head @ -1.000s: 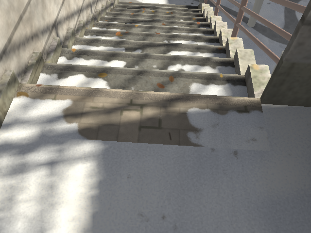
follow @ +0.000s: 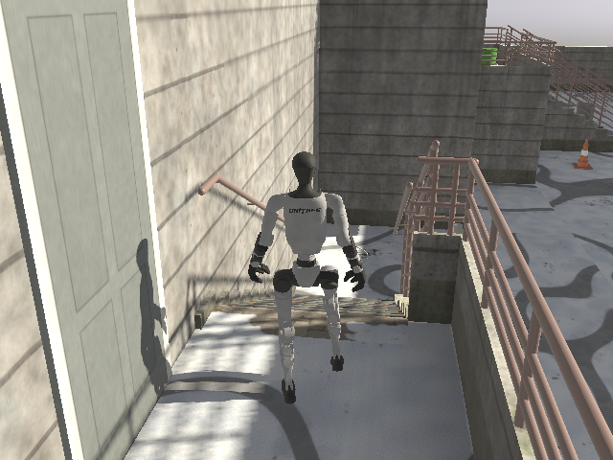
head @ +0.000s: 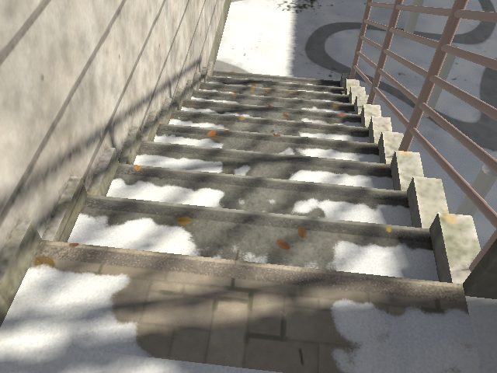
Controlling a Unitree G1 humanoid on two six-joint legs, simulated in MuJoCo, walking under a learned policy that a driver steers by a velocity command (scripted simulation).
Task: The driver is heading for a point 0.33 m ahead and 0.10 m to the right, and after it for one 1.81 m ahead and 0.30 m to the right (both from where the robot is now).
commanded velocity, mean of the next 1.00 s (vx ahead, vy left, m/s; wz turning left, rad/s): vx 0.20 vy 0.00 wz -0.36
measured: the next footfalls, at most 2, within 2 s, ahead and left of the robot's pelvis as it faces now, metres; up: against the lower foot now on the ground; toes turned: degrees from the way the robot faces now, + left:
right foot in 0.26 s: +0.33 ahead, -0.16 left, +0.00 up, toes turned -12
left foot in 0.70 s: +0.47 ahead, +0.03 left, +0.00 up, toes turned -18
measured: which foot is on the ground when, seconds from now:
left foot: down 0.00-0.28, up 0.30-0.68, down 0.70-1.00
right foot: up 0.00-0.24, down 0.26-1.00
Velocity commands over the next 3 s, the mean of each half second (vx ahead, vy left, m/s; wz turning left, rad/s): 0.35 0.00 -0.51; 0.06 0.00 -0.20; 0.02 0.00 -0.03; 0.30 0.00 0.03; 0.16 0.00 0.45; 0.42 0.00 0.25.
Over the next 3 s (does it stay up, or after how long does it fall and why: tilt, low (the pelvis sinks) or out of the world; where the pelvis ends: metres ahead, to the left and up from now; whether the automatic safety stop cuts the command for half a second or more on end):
stays up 0.76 -0.15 -0.03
